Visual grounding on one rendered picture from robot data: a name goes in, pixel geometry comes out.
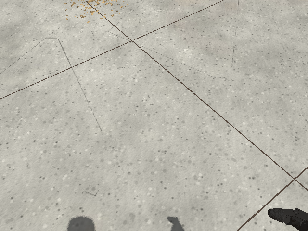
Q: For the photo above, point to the robot right hand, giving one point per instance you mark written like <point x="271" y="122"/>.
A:
<point x="296" y="218"/>

